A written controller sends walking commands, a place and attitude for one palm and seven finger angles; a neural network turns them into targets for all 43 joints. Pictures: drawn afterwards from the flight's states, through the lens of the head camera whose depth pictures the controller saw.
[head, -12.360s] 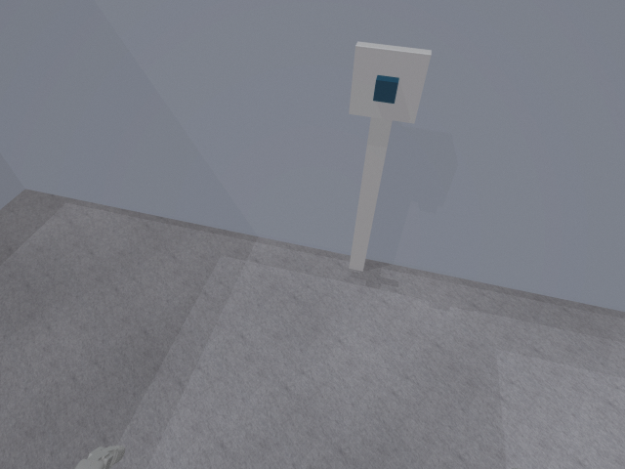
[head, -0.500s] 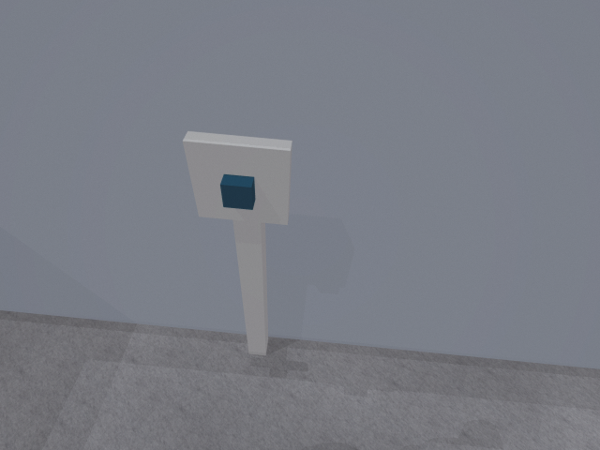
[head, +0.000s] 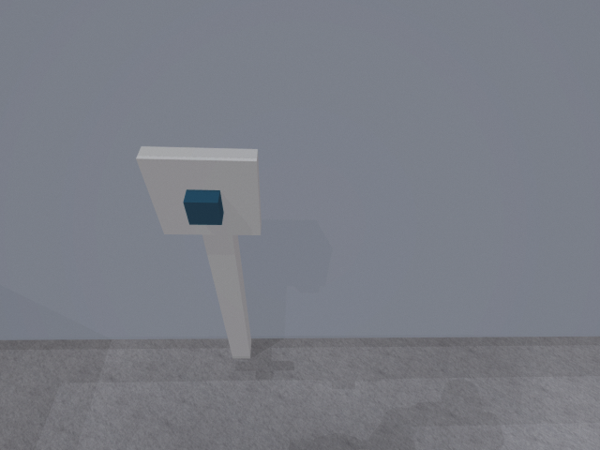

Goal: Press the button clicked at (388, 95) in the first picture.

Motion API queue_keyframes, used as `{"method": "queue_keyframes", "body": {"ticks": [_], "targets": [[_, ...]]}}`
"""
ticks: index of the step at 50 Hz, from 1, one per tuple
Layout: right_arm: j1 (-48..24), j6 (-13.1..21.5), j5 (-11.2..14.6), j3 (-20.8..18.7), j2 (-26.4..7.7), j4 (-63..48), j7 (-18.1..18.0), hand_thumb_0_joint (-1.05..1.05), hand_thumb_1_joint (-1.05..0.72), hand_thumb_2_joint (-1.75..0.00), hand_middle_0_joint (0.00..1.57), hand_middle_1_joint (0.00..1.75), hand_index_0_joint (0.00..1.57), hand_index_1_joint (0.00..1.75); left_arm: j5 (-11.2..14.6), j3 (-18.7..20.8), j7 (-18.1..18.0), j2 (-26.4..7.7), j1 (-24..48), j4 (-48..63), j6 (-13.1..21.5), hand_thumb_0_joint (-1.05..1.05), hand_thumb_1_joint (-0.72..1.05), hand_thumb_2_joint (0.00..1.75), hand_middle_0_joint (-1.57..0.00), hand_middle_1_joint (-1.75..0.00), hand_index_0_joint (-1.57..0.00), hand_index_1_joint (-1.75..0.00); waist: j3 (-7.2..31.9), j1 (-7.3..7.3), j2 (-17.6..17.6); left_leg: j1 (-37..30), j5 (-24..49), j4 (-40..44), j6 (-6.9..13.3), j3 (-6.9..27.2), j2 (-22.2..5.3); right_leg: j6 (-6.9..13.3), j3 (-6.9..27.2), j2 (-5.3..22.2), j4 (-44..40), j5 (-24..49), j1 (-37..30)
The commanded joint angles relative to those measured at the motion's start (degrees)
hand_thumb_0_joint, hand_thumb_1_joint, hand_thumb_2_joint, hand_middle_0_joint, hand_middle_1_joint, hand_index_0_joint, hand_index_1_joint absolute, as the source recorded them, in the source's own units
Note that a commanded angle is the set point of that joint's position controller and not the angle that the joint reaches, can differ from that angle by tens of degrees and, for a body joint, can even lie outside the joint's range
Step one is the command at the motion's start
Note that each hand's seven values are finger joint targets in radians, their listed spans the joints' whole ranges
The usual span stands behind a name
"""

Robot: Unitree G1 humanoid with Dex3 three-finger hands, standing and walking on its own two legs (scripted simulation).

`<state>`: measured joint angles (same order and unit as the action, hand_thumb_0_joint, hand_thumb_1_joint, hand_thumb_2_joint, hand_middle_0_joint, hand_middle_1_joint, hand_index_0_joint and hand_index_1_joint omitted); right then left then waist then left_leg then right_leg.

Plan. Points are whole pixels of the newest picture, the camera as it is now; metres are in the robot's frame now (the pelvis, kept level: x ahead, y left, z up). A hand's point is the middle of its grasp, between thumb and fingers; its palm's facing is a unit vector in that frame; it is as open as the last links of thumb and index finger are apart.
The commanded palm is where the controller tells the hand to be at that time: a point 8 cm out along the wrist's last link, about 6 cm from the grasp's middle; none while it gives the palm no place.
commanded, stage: come to a stop and stand still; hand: left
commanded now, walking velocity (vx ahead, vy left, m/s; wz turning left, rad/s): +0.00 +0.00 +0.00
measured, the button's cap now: (204, 206) +0.48 +0.17 +0.03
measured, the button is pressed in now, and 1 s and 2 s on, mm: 0 0 0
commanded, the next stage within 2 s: look again from close up in 1.28 s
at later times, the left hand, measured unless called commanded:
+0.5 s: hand out of the picture +0.03 +0.11 -0.17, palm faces +0.06 -0.96 -0.26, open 7.2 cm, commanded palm none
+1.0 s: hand out of the picture +0.00 +0.09 -0.18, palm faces +0.10 -0.98 -0.18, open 7.4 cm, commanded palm none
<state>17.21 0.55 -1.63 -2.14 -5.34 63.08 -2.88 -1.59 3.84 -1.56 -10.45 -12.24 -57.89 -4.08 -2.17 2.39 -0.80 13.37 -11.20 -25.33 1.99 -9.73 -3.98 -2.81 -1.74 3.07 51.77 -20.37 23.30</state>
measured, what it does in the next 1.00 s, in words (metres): steps on the spot: right foot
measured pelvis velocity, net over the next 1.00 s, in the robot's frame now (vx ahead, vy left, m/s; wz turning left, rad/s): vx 0.02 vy -0.07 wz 0.07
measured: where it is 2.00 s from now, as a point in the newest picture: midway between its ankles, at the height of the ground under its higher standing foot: outside the picture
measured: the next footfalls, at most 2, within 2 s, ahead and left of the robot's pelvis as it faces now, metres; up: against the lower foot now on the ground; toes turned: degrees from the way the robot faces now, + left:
right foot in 0.10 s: +0.03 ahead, -0.17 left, +0.00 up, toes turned -2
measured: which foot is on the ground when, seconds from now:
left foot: down 0.00-1.00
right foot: up 0.00-0.08, down 0.10-1.00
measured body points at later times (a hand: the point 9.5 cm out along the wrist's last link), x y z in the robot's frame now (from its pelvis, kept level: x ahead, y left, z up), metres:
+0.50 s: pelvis +0.00 -0.08 -0.01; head -0.01 -0.11 +0.43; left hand +0.03 +0.16 -0.15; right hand +0.00 -0.30 -0.19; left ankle +0.03 +0.10 -0.74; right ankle -0.01 -0.17 -0.74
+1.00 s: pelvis +0.02 -0.07 -0.01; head +0.03 -0.08 +0.44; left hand +0.00 +0.14 -0.16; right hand +0.04 -0.29 -0.17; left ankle +0.03 +0.10 -0.74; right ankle -0.01 -0.17 -0.74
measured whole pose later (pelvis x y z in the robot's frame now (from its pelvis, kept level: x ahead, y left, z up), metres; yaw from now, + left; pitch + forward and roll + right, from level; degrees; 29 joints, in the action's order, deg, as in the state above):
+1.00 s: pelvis +0.02 -0.07 -0.01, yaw +4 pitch -2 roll +1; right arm 15.3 0.2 -1.1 -0.3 -8.6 65.0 -1.8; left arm -1.1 0.0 -1.5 -7.1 -17.6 -64.6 1.1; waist -1.8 0.0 0.6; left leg 11.7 -12.3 -26.5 -4.5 -4.1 -6.7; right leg 1.9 -6.6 0.9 28.7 -19.2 7.6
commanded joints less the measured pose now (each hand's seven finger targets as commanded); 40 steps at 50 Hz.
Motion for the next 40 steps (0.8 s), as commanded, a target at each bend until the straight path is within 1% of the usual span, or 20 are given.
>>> {"method": "queue_keyframes", "body": {"ticks": [1, 2, 3, 4, 5, 6, 7, 8, 9, 11, 12, 13, 14, 17, 21, 24, 26, 28, 33, 40], "targets": [[-1.6, -0.1, 0.4, -2.3, -12.7, -6.5, 1.5, 0.00, -0.90, -0.90, 0.20, 0.30, 0.20, 0.30, 0.0, -1.0, -0.8, -3.5, -5.8, 3.7, 1.6, 0.00, 0.90, 0.90, -0.20, -0.30, -0.20, -0.30, 2.1, -3.82, 4.4, 10.2, -5.2, 1.3, 3.1, 10.5, -11.5, 3.5, -1.4, -0.8, -16.5, -1.6, -7.4], [-2.0, -0.3, -0.2, -2.3, -11.8, -7.5, 2.0, 0.00, -0.90, -0.90, 0.20, 0.30, 0.20, 0.30, -0.4, -0.7, -0.3, -3.8, -5.6, 3.8, 2.4, 0.00, 0.90, 0.90, -0.20, -0.30, -0.20, -0.30, 2.1, -3.71, 5.9, 10.6, -12.8, -0.6, 1.0, 7.6, -6.1, 4.3, 0.3, 0.0, -20.8, -0.1, -7.9], [0.5, -0.2, -0.4, -1.9, -9.3, -7.2, 2.1, 0.00, -0.90, -0.90, 0.20, 0.30, 0.20, 0.30, -0.5, -0.5, -0.4, -5.7, -5.2, 3.6, 3.3, 0.00, 0.90, 0.90, -0.20, -0.30, -0.20, -0.30, 3.9, -2.37, 2.5, 8.9, -8.9, -6.1, -0.4, 5.9, -2.5, 6.5, 5.5, 3.7, -23.2, -0.2, -6.1], [2.7, -0.2, -0.2, -1.4, -7.1, -7.2, 2.2, 0.00, -0.90, -0.90, 0.20, 0.30, 0.20, 0.30, -0.2, -0.5, -0.4, -7.1, -4.5, 4.1, 3.7, 0.00, 0.90, 0.90, -0.20, -0.30, -0.20, -0.30, 5.6, -1.20, -0.8, 6.1, -7.6, -9.9, -1.2, 3.3, -0.2, 8.2, 8.7, 6.5, -25.7, -0.1, -4.7], [3.9, -0.2, -0.1, -1.2, -5.6, -7.2, 2.5, 0.00, -0.90, -0.90, 0.20, 0.30, 0.20, 0.30, -0.2, -0.8, -0.4, -7.6, -2.8, 4.2, 3.9, 0.00, 0.90, 0.90, -0.20, -0.30, -0.20, -0.30, 5.8, -0.22, 0.2, 3.3, -6.9, -11.0, -1.5, 2.8, 0.9, 8.7, 7.9, 7.5, -26.3, 0.7, -3.1], [4.5, 0.2, 0.0, -0.9, -4.9, -7.0, 2.9, 0.00, -0.90, -0.90, 0.20, 0.30, 0.20, 0.30, -0.3, -1.3, -0.3, -7.2, -2.4, 3.8, 4.1, 0.00, 0.90, 0.90, -0.20, -0.30, -0.20, -0.30, 6.6, 0.09, 3.8, 0.0, -3.0, -10.0, -1.3, 4.0, 1.3, 7.9, 5.7, 6.7, -23.8, 4.2, -2.3], [5.4, 0.0, 0.2, -0.8, -5.4, -7.1, 2.6, 0.00, -0.90, -0.90, 0.20, 0.30, 0.20, 0.30, -0.3, -1.2, -0.3, -6.8, -1.8, 3.7, 4.6, 0.00, 0.90, 0.90, -0.20, -0.30, -0.20, -0.30, 8.7, 0.67, -3.8, 1.0, 0.1, -10.6, -1.2, 4.1, 0.3, 7.2, 4.9, 4.6, -23.2, 7.8, -5.2], [4.8, -0.4, 0.2, -1.0, -7.3, -7.3, 2.2, 0.00, -0.90, -0.90, 0.20, 0.30, 0.20, 0.30, 0.2, -1.2, -0.2, -6.1, -0.6, 3.7, 4.5, 0.00, 0.90, 0.90, -0.20, -0.30, -0.20, -0.30, 6.0, 0.49, -10.4, 2.1, -2.3, -10.6, -1.3, 4.7, -0.3, 6.8, 4.5, 4.2, -24.0, 5.0, -3.3], [4.6, -0.7, 0.2, -1.2, -7.9, -7.3, 2.1, 0.00, -0.90, -0.90, 0.20, 0.30, 0.20, 0.30, 0.3, -1.4, -0.3, -5.2, 0.4, 3.7, 4.2, 0.00, 0.90, 0.90, -0.20, -0.30, -0.20, -0.30, 2.2, 0.69, -11.6, 2.2, -4.3, -9.8, -1.4, 5.0, -0.4, 6.4, 3.9, 4.3, -25.1, 0.6, -0.4], [4.4, -1.1, 0.1, -1.1, -7.8, -7.1, 2.3, 0.00, -0.90, -0.90, 0.20, 0.30, 0.20, 0.30, 0.4, -1.7, -0.3, -5.0, 0.6, 3.6, 3.9, 0.00, 0.90, 0.90, -0.20, -0.30, -0.20, -0.30, -3.7, 0.62, -7.6, 2.2, -7.6, -8.2, -1.6, 5.6, -0.4, 6.1, 4.6, 4.2, -28.1, -9.4, 5.0], [4.2, -1.1, 0.0, -0.7, -7.5, -6.9, 2.4, 0.00, -0.90, -0.90, 0.20, 0.30, 0.20, 0.30, 0.3, -1.8, -0.3, -5.2, 0.7, 3.5, 4.0, 0.00, 0.90, 0.90, -0.20, -0.30, -0.20, -0.30, -6.0, 0.59, -4.5, 2.6, -7.7, -6.7, -1.6, 5.9, -0.5, 6.0, 4.5, 3.9, -28.8, -11.3, 6.2], [3.9, -1.2, -0.1, -0.6, -7.5, -6.7, 2.5, 0.00, -0.90, -0.90, 0.20, 0.30, 0.20, 0.30, 0.4, -1.8, -0.3, -5.4, 0.2, 3.4, 4.1, 0.00, 0.90, 0.90, -0.20, -0.30, -0.20, -0.30, -7.7, 0.35, -3.3, 3.1, -8.0, -6.2, -1.7, 6.1, -0.6, 6.1, 4.9, 3.7, -29.4, -12.0, 6.7], [4.3, -1.2, -0.1, -0.4, -7.5, -6.6, 2.5, 0.00, -0.90, -0.90, 0.20, 0.30, 0.20, 0.30, 0.5, -1.7, -0.3, -5.6, -0.4, 3.2, 4.2, 0.00, 0.90, 0.90, -0.20, -0.30, -0.20, -0.30, -7.8, 0.23, -1.9, 3.4, -7.9, -5.5, -1.8, 6.1, -0.6, 6.2, 5.0, 3.7, -29.9, -12.0, 5.9], [4.5, -1.1, 0.1, 0.0, -7.3, -6.1, 2.5, 0.00, -0.90, -0.90, 0.20, 0.30, 0.20, 0.30, 0.6, -1.8, -0.3, -5.8, -1.6, 2.6, 4.7, 0.00, 0.90, 0.90, -0.20, -0.30, -0.20, -0.30, -6.5, -0.11, -3.4, 1.6, -5.6, -5.0, -2.1, 5.7, -0.6, 6.4, 5.5, 3.9, -31.5, -9.5, 3.8], [4.6, -0.7, 0.2, 0.5, -7.3, -5.2, 2.4, 0.00, -0.90, -0.90, 0.20, 0.30, 0.20, 0.30, 0.8, -1.8, -0.1, -5.9, -2.5, 1.9, 5.2, 0.00, 0.90, 0.90, -0.20, -0.30, -0.20, -0.30, -4.4, -0.42, -3.0, -0.1, -2.6, -4.1, -2.3, 5.5, -0.9, 6.6, 5.4, 4.3, -32.3, -4.2, 0.4], [4.2, -0.3, 0.3, 0.8, -7.5, -4.3, 2.2, 0.00, -0.90, -0.90, 0.20, 0.30, 0.20, 0.30, 0.8, -1.8, -0.1, -5.7, -3.7, 1.1, 5.7, 0.00, 0.90, 0.90, -0.20, -0.30, -0.20, -0.30, -2.0, -0.94, -1.9, -0.9, 1.2, -3.0, -2.4, 5.6, -1.3, 6.3, 4.8, 4.1, -31.2, 4.8, -4.1], [4.1, -0.1, 0.4, 1.0, -7.7, -3.6, 2.0, 0.00, -0.90, -0.90, 0.20, 0.30, 0.20, 0.30, 0.9, -1.8, 0.0, -5.8, -4.3, 0.3, 5.8, 0.00, 0.90, 0.90, -0.20, -0.30, -0.20, -0.30, -0.7, -1.06, -1.2, -1.5, 1.9, -2.0, -2.5, 5.8, -1.8, 6.2, 4.1, 4.0, -30.7, 7.2, -6.2], [3.6, 0.1, 0.5, 1.0, -7.9, -3.0, 1.9, 0.00, -0.90, -0.90, 0.20, 0.30, 0.20, 0.30, 0.9, -1.9, -0.1, -5.4, -5.1, -0.5, 5.9, 0.00, 0.90, 0.90, -0.20, -0.30, -0.20, -0.30, -0.4, -1.37, -0.2, -2.0, 4.0, -1.5, -2.5, 5.9, -2.2, 5.9, 3.5, 3.6, -30.1, 11.3, -7.6], [2.7, 0.1, 0.7, 1.3, -7.6, -1.5, 1.6, 0.00, -0.90, -0.90, 0.20, 0.30, 0.20, 0.30, 0.8, -2.1, -0.2, -4.9, -6.7, -2.6, 6.1, 0.00, 0.90, 0.90, -0.20, -0.30, -0.20, -0.30, -0.9, -1.75, -1.3, -2.4, 4.9, -1.2, -2.8, 5.5, -2.3, 5.7, 2.8, 3.9, -30.6, 16.5, -9.5], [2.1, 0.1, 0.8, 1.3, -6.9, -0.1, 1.4, 0.00, -0.90, -0.90, 0.20, 0.30, 0.20, 0.30, 0.7, -2.2, -0.3, -4.2, -8.1, -4.4, 6.0, 0.00, 0.90, 0.90, -0.20, -0.30, -0.20, -0.30, -2.5, -1.90, 0.0, -3.0, 4.5, 0.0, -2.8, 5.7, -2.6, 5.6, 2.2, 3.6, -31.3, 14.3, -9.0]]}}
